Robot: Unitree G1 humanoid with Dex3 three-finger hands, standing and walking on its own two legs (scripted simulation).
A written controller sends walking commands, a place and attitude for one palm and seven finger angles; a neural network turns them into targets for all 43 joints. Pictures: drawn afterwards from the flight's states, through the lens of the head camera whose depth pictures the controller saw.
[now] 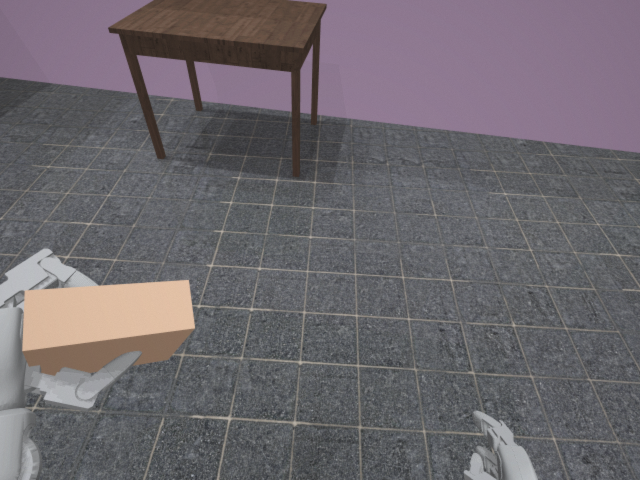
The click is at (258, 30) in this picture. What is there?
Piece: table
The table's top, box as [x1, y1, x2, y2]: [108, 0, 326, 52]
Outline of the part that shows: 108,28 109,32 303,52 325,9 326,4 290,0 153,0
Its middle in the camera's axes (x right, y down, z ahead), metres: -0.44 -1.04 +1.81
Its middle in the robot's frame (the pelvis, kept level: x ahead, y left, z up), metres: +2.02 +0.53 -0.12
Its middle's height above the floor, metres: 0.65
